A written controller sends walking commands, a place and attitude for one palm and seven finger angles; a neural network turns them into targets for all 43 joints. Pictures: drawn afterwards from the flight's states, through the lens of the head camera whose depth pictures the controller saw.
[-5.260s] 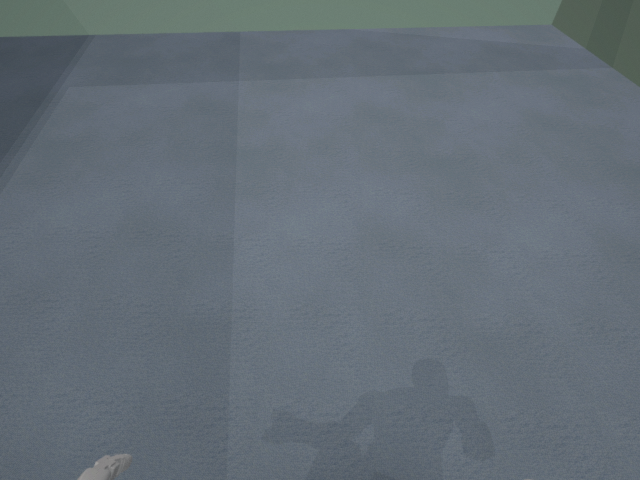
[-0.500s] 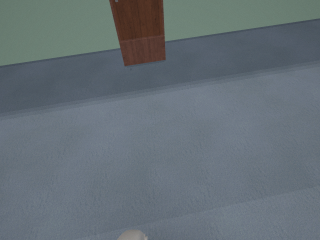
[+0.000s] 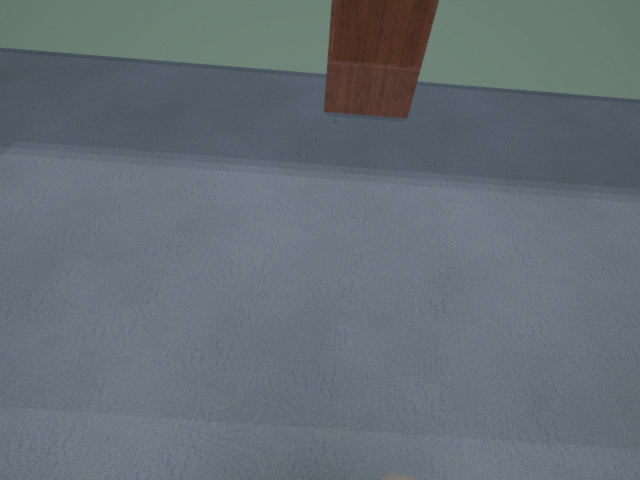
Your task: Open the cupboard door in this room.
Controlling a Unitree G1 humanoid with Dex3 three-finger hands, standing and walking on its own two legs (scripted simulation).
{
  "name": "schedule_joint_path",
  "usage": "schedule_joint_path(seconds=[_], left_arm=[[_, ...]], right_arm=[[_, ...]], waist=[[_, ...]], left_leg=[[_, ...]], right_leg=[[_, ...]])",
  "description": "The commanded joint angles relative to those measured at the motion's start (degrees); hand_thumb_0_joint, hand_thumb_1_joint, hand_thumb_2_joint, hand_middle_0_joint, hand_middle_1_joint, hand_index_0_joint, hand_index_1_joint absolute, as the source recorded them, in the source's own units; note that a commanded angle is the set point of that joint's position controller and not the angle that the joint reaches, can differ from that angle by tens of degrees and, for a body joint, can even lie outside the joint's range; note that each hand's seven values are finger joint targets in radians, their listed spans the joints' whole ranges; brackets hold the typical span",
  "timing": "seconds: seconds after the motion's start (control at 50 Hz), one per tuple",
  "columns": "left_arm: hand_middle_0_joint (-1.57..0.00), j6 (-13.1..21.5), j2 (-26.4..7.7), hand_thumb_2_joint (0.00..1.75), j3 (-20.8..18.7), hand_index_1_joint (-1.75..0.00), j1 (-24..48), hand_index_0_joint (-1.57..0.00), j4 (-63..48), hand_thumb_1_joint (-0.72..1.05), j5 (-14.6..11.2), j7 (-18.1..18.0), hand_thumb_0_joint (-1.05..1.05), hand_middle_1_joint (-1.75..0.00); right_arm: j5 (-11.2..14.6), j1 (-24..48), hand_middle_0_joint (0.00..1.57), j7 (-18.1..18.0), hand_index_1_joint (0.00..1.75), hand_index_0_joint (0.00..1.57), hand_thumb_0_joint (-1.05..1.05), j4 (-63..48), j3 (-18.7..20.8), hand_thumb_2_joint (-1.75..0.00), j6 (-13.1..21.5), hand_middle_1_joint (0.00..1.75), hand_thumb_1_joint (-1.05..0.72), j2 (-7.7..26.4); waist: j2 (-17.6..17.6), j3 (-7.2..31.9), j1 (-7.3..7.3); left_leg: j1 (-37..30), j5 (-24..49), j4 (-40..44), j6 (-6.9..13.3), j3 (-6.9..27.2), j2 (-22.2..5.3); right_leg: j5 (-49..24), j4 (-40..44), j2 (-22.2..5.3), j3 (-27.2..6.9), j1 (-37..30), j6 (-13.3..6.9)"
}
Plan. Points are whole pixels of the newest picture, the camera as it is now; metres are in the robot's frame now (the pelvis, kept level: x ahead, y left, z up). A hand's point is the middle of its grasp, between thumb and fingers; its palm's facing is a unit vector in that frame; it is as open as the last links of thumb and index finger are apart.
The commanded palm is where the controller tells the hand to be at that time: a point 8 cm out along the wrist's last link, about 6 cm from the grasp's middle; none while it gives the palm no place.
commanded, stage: turn or walk to find it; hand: left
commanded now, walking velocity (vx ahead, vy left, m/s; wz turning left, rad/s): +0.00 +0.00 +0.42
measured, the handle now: out of the picture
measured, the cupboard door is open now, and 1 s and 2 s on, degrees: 0 0 0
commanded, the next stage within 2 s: stand and wait in 0.06 s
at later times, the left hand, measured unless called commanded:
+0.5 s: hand out of the picture +0.00 +0.14 -0.16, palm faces +0.15 -0.96 -0.25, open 7.2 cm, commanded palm none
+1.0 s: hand out of the picture -0.09 +0.15 -0.18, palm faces +0.14 -0.98 -0.15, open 7.3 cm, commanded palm none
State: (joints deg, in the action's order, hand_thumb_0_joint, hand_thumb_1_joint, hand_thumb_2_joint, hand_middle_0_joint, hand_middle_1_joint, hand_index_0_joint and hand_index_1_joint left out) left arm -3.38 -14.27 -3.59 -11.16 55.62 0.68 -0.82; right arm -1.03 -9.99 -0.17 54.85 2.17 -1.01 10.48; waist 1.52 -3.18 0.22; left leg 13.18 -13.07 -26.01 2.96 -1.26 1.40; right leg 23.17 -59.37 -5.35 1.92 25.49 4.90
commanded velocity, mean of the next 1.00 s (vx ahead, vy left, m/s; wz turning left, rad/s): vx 0.00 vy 0.00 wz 0.02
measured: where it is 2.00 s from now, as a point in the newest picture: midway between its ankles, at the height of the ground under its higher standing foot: outside the picture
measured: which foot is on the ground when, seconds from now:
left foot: down 0.00-0.24, up 0.26-0.58, down 0.60-1.00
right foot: up 0.00-0.20, down 0.22-1.00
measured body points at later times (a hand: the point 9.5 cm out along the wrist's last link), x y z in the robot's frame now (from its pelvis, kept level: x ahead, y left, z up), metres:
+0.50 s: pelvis -0.02 -0.05 +0.00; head +0.00 -0.08 +0.45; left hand -0.01 +0.19 -0.14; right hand +0.02 -0.29 -0.17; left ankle -0.07 +0.10 -0.70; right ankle +0.00 -0.14 -0.74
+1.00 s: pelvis -0.04 -0.01 +0.00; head -0.05 +0.00 +0.45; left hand -0.09 +0.20 -0.17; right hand -0.01 -0.23 -0.15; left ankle -0.07 +0.09 -0.74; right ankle +0.00 -0.14 -0.74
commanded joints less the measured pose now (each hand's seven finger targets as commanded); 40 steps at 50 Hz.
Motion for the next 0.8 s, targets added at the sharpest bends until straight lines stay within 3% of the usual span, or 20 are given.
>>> schedule_joint_path(seconds=[0.0, 0.08, 0.14, 0.16, 0.18, 0.2, 0.22, 0.24, 0.26, 0.3, 0.34, 0.38, 0.46, 0.5, 0.54, 0.56, 0.6, 0.62, 0.68, 0.78], left_arm=[[-0.2, 1.4, -3.0, 0.9, -0.5, -0.3, 2.3, -0.2, -5.6, 0.9, 0.0, -0.4, 0.0, -0.3], [-0.2, 1.7, -1.9, 0.9, 0.0, -0.3, 2.0, -0.2, -5.9, 0.9, -0.2, -0.6, 0.0, -0.3], [-0.2, 2.3, -1.7, 0.9, 0.2, -0.3, -2.4, -0.2, -4.2, 0.9, -0.3, -0.8, 0.0, -0.3], [-0.2, 2.7, -1.9, 0.9, 0.3, -0.3, -4.3, -0.2, -3.2, 0.9, -0.2, -0.9, 0.0, -0.3], [-0.2, 3.3, -3.5, 0.9, 0.2, -0.3, -5.6, -0.2, -2.5, 0.9, 0.1, -1.1, 0.0, -0.3], [-0.2, 4.0, -7.5, 0.9, -0.2, -0.3, -5.7, -0.2, -2.4, 0.9, 0.8, -1.5, 0.0, -0.3], [-0.2, 4.1, -10.2, 0.9, -0.6, -0.3, -5.1, -0.2, -3.3, 0.9, 0.8, -1.4, 0.0, -0.3], [-0.2, 3.9, -9.1, 0.9, -0.3, -0.3, -3.2, -0.2, -3.6, 0.9, 0.5, -1.4, 0.0, -0.3], [-0.2, 3.8, -7.8, 0.9, -0.4, -0.3, -0.3, -0.2, -4.1, 0.9, 0.4, -1.5, 0.0, -0.3], [-0.2, 3.9, -5.0, 0.9, 0.6, -0.3, 1.3, -0.2, -3.6, 0.9, 0.2, -1.1, 0.0, -0.3], [-0.2, 4.2, -4.1, 0.9, 0.7, -0.3, 0.3, -0.2, -2.9, 0.9, 0.2, -1.0, 0.0, -0.3], [-0.2, 4.4, -3.9, 0.9, 0.8, -0.3, -2.0, -0.2, -1.9, 0.9, 0.3, -0.9, 0.0, -0.3], [-0.2, 4.4, -4.5, 0.9, 0.4, -0.3, -6.3, -0.2, 0.8, 0.9, 0.7, -1.0, 0.0, -0.3], [-0.2, 4.5, -4.7, 0.9, 0.4, -0.3, -6.9, -0.2, 2.3, 0.9, 0.6, -1.1, 0.0, -0.3], [-0.2, 4.4, -4.1, 0.9, 0.7, -0.3, -5.7, -0.2, 3.2, 0.9, 0.1, -1.2, 0.0, -0.3], [-0.2, 4.3, -3.3, 0.9, 1.1, -0.3, -5.3, -0.2, 3.6, 0.9, -0.4, -1.1, 0.0, -0.3], [-0.2, 4.2, -0.6, 0.9, 1.8, -0.3, -6.7, -0.2, 4.4, 0.9, -0.7, -1.0, 0.0, -0.3], [-0.2, 4.0, -0.4, 0.9, 1.9, -0.3, -6.7, -0.2, 4.9, 0.9, -0.4, -1.0, 0.0, -0.3], [-0.2, 3.6, -0.6, 0.9, 2.5, -0.3, -6.1, -0.2, 7.2, 0.9, -0.3, -0.9, 0.0, -0.3], [-0.2, 3.2, 0.3, 0.9, 3.2, -0.3, -8.2, -0.2, 9.4, 0.9, 0.0, -0.8, 0.0, -0.3]], right_arm=[[-0.3, -4.9, 0.2, -1.0, 0.3, 0.2, 0.0, -2.4, 3.3, -0.9, 0.6, 0.3, -0.9, 12.3], [-0.6, -4.1, 0.2, -0.9, 0.3, 0.2, 0.0, -2.6, 3.3, -0.9, 0.1, 0.3, -0.9, 12.0], [-0.4, -2.7, 0.2, -0.8, 0.3, 0.2, 0.0, -2.3, 3.2, -0.9, 0.1, 0.3, -0.9, 11.2], [-0.1, -2.0, 0.2, -0.7, 0.3, 0.2, 0.0, -2.1, 3.0, -0.9, 0.2, 0.3, -0.9, 10.4], [0.3, -2.4, 0.2, -0.5, 0.3, 0.2, 0.0, -1.8, 2.6, -0.9, 0.3, 0.3, -0.9, 8.4], [0.8, -3.7, 0.2, -0.2, 0.3, 0.2, 0.0, -2.2, 1.8, -0.9, 0.3, 0.3, -0.9, 4.7], [0.5, -2.1, 0.2, -0.3, 0.3, 0.2, 0.0, -3.5, 1.9, -0.9, -0.3, 0.3, -0.9, 4.8], [0.1, -1.7, 0.2, -0.3, 0.3, 0.2, 0.0, -2.6, 2.5, -0.9, -1.2, 0.3, -0.9, 6.6], [-0.2, -2.6, 0.2, -0.2, 0.3, 0.2, 0.0, -1.6, 2.6, -0.9, -1.9, 0.3, -0.9, 6.8], [-0.2, -4.6, 0.2, 0.1, 0.3, 0.2, 0.0, 1.3, 2.5, -0.9, -2.0, 0.3, -0.9, 6.0], [-0.1, -6.5, 0.2, 0.1, 0.3, 0.2, 0.0, 2.6, 2.3, -0.9, -1.8, 0.3, -0.9, 4.9], [0.1, -6.3, 0.2, -0.1, 0.3, 0.2, 0.0, 3.0, 2.1, -0.9, -1.6, 0.3, -0.9, 4.8], [0.3, -3.2, 0.2, -0.6, 0.3, 0.2, 0.0, 2.9, 1.3, -0.9, -0.8, 0.3, -0.9, 3.8], [0.5, -3.7, 0.2, -0.9, 0.3, 0.2, 0.0, 3.8, 0.7, -0.9, -0.3, 0.3, -0.9, 3.1], [0.6, -6.8, 0.2, -1.2, 0.3, 0.2, 0.0, 5.8, 0.2, -0.9, 0.4, 0.3, -0.9, 2.6], [0.7, -8.1, 0.2, -1.3, 0.3, 0.2, 0.0, 6.9, 0.1, -0.9, 0.9, 0.3, -0.9, 3.4], [0.4, -7.0, 0.2, -1.8, 0.3, 0.2, 0.0, 7.3, 0.1, -0.9, 1.9, 0.3, -0.9, 6.2], [0.5, -5.5, 0.2, -1.9, 0.3, 0.2, 0.0, 7.1, 0.2, -0.9, 1.7, 0.3, -0.9, 6.5], [0.6, -4.8, 0.2, -2.1, 0.3, 0.2, 0.0, 8.2, -0.5, -0.9, 1.8, 0.3, -0.9, 4.9], [0.6, -5.6, 0.2, -2.1, 0.3, 0.2, 0.0, 8.7, -0.9, -0.9, 1.5, 0.3, -0.9, 4.1]], waist=[[-8.7, 5.4, -2.43], [-9.1, 5.6, -2.16], [-9.8, 6.8, 0.0], [-8.0, 7.0, 1.18], [-3.7, 6.9, 1.63], [8.9, 7.0, 1.12], [14.3, 3.0, 1.69], [9.8, 1.8, 1.37], [12.5, -1.4, 0.15], [7.2, -3.3, -1.12], [5.7, -1.7, -1.4], [6.3, 0.3, -0.67], [7.0, 2.3, 1.8], [7.1, 4.3, 1.78], [6.1, 6.0, 0.01], [3.3, 6.5, -0.43], [-4.7, 7.5, 0.77], [-3.1, 6.1, 1.09], [-7.5, 1.3, 0.83], [-5.4, -4.7, 0.86]], left_leg=[[-9.8, 26.1, 6.3, 7.4, 16.1, -15.5], [-6.0, 24.4, 5.6, 7.3, 18.0, -14.6], [-1.9, 20.8, 3.8, 5.6, 17.2, -12.6], [1.3, 16.4, 2.2, 3.9, 16.0, -11.1], [5.7, 9.2, -1.3, 1.0, 13.5, -8.1], [13.0, -4.5, -9.2, -2.7, 6.8, -1.9], [14.5, -17.0, -16.9, -4.0, 4.6, 0.9], [11.3, -17.3, -22.7, -3.7, 6.4, -0.9], [11.5, -14.9, -25.7, -3.5, 6.9, -2.0], [10.8, -9.9, -29.8, -3.8, 4.7, -2.0], [10.1, -7.9, -29.5, -4.4, 3.4, -2.5], [9.9, -8.1, -27.1, -5.0, 2.5, -2.8], [7.6, -12.0, -15.9, -5.3, 0.8, -3.6], [3.9, -10.4, -8.4, -5.2, 0.0, -3.6], [-3.4, -1.5, 2.3, -4.9, 0.0, -3.5], [-7.8, 4.4, 6.0, -4.3, 1.1, -4.5], [-9.6, 17.5, 4.2, -1.9, 5.3, -11.1], [-8.0, 14.6, 4.0, -2.0, 4.4, -11.5], [-2.9, 12.1, 6.9, -2.0, 4.0, -10.1], [0.2, -1.1, 10.3, -2.0, 4.5, -8.7]], right_leg=[[2.1, 4.9, 0.3, -1.0, 3.8, 0.4], [2.7, 14.9, 2.2, -0.2, -3.2, -0.7], [-4.5, 25.6, 3.4, 0.8, -11.5, -1.4], [-10.2, 32.4, 3.1, 1.0, -16.8, -1.6], [-13.8, 38.6, 0.0, -2.1, -22.2, -2.2], [-13.8, 42.4, -11.1, -15.1, -25.4, -5.9], [-16.2, 45.7, -19.3, -22.2, -18.2, -11.8], [-8.9, 47.4, -19.2, -20.3, -11.1, -14.5], [-2.6, 48.9, -16.0, -18.9, -6.8, -14.2], [-5.8, 47.7, -10.5, -12.5, -7.0, -12.4], [-11.9, 46.0, -8.7, -8.3, -9.5, -11.5], [-16.5, 44.8, -8.2, -7.3, -13.1, -11.7], [-25.5, 42.5, -9.6, -9.3, -18.2, -13.7], [-30.3, 40.6, -9.6, -9.3, -19.5, -13.9], [-29.9, 37.7, -7.5, -7.6, -17.7, -11.2], [-27.4, 36.0, -5.5, -5.9, -15.6, -9.1], [-22.5, 35.4, -1.5, -2.3, -13.9, -5.8], [-18.9, 37.1, -1.0, -2.4, -14.2, -5.5], [-18.4, 37.3, -1.1, -1.1, -17.1, -4.6], [-12.6, 40.5, -1.1, -2.2, -14.2, -4.5]])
